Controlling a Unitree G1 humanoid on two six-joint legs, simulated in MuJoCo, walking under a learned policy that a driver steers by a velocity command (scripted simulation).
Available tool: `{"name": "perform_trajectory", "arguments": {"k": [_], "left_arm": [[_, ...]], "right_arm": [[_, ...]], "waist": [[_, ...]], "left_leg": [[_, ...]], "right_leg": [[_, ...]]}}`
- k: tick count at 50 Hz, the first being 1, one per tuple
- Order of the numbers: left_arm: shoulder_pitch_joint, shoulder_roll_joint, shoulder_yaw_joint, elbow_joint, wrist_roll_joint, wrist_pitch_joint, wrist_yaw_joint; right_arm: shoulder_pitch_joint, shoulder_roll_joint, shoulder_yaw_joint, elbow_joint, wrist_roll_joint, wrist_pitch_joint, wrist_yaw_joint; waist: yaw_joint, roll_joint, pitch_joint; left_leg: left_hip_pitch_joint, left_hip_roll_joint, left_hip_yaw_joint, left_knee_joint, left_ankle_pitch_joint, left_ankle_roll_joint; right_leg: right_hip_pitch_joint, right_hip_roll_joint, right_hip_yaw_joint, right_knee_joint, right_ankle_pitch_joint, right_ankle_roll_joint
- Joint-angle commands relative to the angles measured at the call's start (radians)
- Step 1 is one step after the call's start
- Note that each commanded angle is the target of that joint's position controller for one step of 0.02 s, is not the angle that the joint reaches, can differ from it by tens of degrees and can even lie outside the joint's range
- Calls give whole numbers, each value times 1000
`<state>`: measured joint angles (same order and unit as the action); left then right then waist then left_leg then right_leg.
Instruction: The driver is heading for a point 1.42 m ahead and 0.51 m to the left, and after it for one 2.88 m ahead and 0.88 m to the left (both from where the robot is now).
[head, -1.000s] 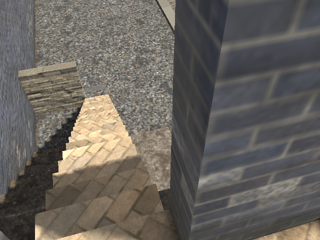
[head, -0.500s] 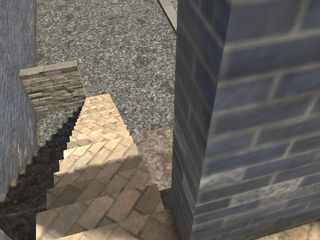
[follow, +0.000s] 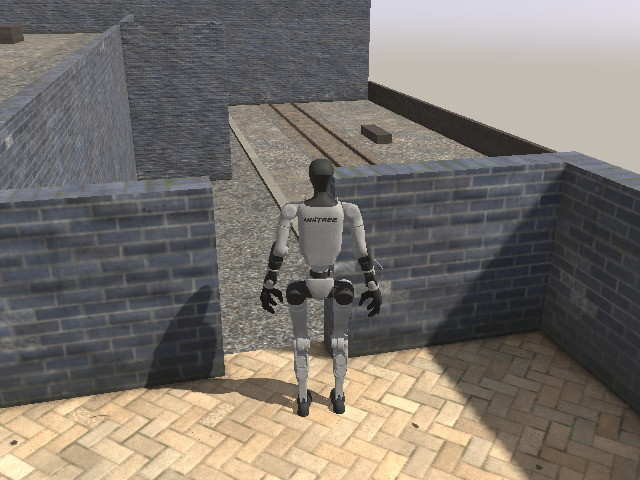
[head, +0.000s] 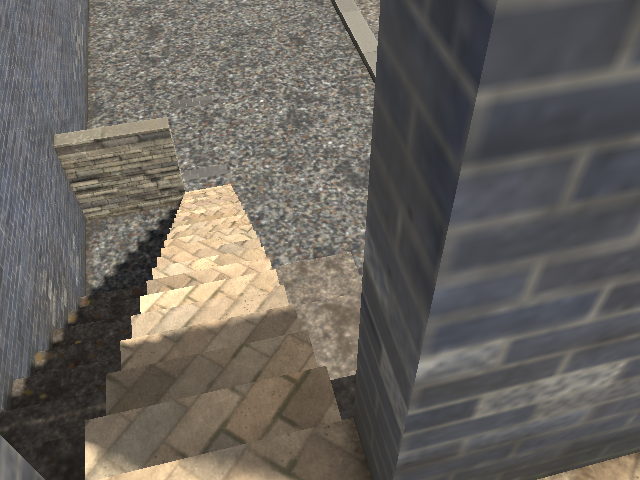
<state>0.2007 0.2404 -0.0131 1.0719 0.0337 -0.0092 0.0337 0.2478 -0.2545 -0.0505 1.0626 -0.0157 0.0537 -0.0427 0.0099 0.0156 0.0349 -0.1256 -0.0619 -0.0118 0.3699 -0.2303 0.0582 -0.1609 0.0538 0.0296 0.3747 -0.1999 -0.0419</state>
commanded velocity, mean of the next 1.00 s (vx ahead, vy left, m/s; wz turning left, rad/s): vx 0.06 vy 0.11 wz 0.00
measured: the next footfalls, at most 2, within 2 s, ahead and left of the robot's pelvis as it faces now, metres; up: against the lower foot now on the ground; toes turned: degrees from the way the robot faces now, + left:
left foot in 0.76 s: +0.03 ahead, +0.27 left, +0.00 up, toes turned -2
right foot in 1.04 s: +0.06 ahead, +0.08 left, +0.00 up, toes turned -5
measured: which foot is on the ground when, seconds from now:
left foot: down 0.00-0.54, up 0.56-0.74, down 0.76-1.00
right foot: down 0.00-0.78, up 0.80-1.00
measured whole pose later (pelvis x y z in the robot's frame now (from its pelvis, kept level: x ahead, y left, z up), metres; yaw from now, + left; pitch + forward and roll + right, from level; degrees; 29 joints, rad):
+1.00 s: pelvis +0.02 +0.15 +0.00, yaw +0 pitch +5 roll +1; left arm 0.16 0.28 0.06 0.76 0.04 -0.11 -0.03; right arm 0.24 -0.25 -0.03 0.90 0.01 -0.05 -0.04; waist 0.02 -0.01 -0.04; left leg -0.23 -0.03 -0.02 0.40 -0.25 0.03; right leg -0.47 -0.01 -0.08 0.84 -0.39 0.00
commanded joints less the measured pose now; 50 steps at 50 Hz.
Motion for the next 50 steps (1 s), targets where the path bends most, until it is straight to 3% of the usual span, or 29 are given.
{"name": "perform_trajectory", "arguments": {"k": [1,8,16,17,18,19,20,21,23,26,28,29,30,31,33,35,36,37,38,39,40,41,42,43,44,45,46,48,50], "left_arm": [[41,107,10,-16,-9,8,3],[86,68,0,33,-12,21,6],[132,31,4,73,-9,24,13],[111,24,3,44,3,17,8],[102,51,11,29,10,13,6],[40,93,17,-10,28,16,-75],[38,100,28,-8,31,18,-108],[56,93,33,-6,30,17,-115],[81,106,46,-11,28,12,-99],[126,128,67,-34,11,-10,-43],[108,129,80,-58,12,-43,-5],[97,126,90,-79,2,-76,6],[51,134,95,-95,-3,-109,10],[-24,159,108,-139,-23,-138,8],[-12,227,137,-157,-41,-158,21],[18,304,175,-196,-19,-128,29],[-1,299,172,-222,5,-105,21],[-21,263,158,-239,26,-90,3],[-19,196,135,-234,41,-91,-6],[27,92,105,-247,53,-100,-15],[16,-30,70,-354,42,-128,-22],[-101,32,81,-338,-6,-140,-20],[-101,86,94,-348,-8,-144,-17],[-63,168,118,-343,5,-135,-17],[-28,170,120,-341,24,-123,-16],[6,139,106,-338,43,-111,-29],[68,102,94,-327,42,-100,-41],[23,50,70,-340,12,-96,-65],[25,63,55,-348,-27,-108,-80]], "right_arm": [[71,-99,-6,-3,-3,-3,0],[80,-78,22,25,0,-27,3],[108,-53,40,50,6,-45,0],[126,-61,37,75,16,-36,-9],[128,-68,32,82,15,-28,-16],[91,-93,17,32,-32,-38,65],[61,-85,10,20,-27,-46,100],[71,-73,5,17,-16,-51,109],[83,-74,-6,2,-14,-53,93],[51,-92,-27,-64,-26,-37,41],[138,-104,-35,-66,-20,-23,2],[153,-140,-43,-72,-23,-19,-10],[74,-104,-35,-110,-27,-21,-14],[5,-68,-22,-158,-43,-23,-3],[-27,-23,5,-192,-40,-33,19],[54,0,17,-121,-4,-36,25],[102,6,23,-81,20,-34,33],[142,-24,15,-60,42,-36,37],[201,-93,-10,-57,52,-44,36],[259,-216,-45,-85,41,-60,24],[294,-355,-70,-102,5,-88,9],[281,-256,-51,-94,-58,-135,14],[160,-191,-35,-125,-38,-156,15],[0,-155,-21,-179,2,-160,15],[-102,-130,-9,-214,42,-153,13],[-179,-136,-8,-253,48,-147,10],[-222,-150,-7,-276,40,-142,4],[-151,-178,-16,-270,39,-126,-13],[-70,-204,-41,-235,24,-96,5]], "waist": [[-5,-43,-9],[-7,-2,27],[-15,-11,48],[3,43,39],[9,44,56],[13,27,40],[19,-2,22],[28,-22,13],[43,-28,-8],[79,-87,-51],[78,-214,-49],[76,-149,-57],[70,-99,-16],[62,-53,22],[80,-82,5],[93,-119,-3],[71,-118,-6],[40,-117,-25],[-10,-88,-84],[-32,38,-213],[-7,277,-301],[-109,136,-140],[-40,124,-116],[29,100,-123],[76,99,-120],[106,59,-101],[133,22,-105],[76,75,-94],[41,66,-88]], "left_leg": [[39,132,-124,-54,215,15],[-14,156,-152,-113,185,8],[-11,154,-144,-124,160,-1],[-18,116,-125,-130,111,1],[-11,100,-114,-117,115,5],[17,102,-139,-108,143,39],[50,105,-136,-96,165,51],[47,103,-139,-82,171,54],[12,96,-142,-42,193,51],[-152,99,-163,120,203,18],[-262,105,-180,577,-361,-76],[-305,124,-187,830,-492,-110],[-373,139,-189,922,-475,-144],[-392,140,-161,851,-470,-176],[-360,154,-66,535,-402,-218],[-206,90,70,283,-173,-229],[-106,58,98,123,66,-213],[11,22,79,33,164,-187],[152,9,33,9,149,-141],[289,136,-77,18,573,19],[409,451,-464,-1,944,382],[215,421,-382,-29,789,316],[123,378,-304,-39,706,271],[40,348,-253,-73,613,221],[-57,326,-220,-98,545,184],[-174,313,-189,-118,439,168],[-234,264,-134,-118,360,145],[-236,208,-109,-74,275,149],[-143,247,-203,-36,151,206]], "right_leg": [[-30,-149,129,-58,134,-36],[46,-127,97,-62,97,-23],[56,-123,94,-75,92,-14],[66,-145,100,-77,78,-17],[35,-156,108,-68,84,-24],[-31,-161,135,-84,45,-82],[-48,-169,138,-87,40,-98],[-47,-180,149,-85,37,-111],[-21,-219,199,-76,43,-152],[82,-365,376,-69,145,-292],[58,-560,500,-100,404,-364],[32,-570,458,-105,418,-321],[-10,-501,353,-108,303,-248],[-62,-412,246,-98,270,-192],[-78,-304,153,-63,274,-141],[-175,-266,107,-50,305,-151],[-230,-271,118,-37,273,-161],[-292,-275,142,-29,219,-175],[-342,-254,123,50,160,-148],[-364,-148,5,261,19,-60],[-601,68,-86,554,-525,33],[-613,4,39,757,-582,27],[-612,-17,9,877,-536,16],[-550,-62,-16,933,-485,15],[-469,-94,-3,918,-409,16],[-371,-108,-23,873,-310,16],[-265,-111,-52,703,-212,16],[-169,-88,-85,445,-151,38],[-170,-64,-103,237,-90,46]]}}
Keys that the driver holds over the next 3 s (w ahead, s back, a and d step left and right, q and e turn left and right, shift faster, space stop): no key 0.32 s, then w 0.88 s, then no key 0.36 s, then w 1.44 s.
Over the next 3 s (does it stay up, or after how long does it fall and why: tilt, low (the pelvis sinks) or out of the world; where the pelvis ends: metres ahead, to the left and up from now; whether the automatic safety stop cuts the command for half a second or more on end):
stays up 0.46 0.25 -0.05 its command is cut before an obstacle after 0.3 s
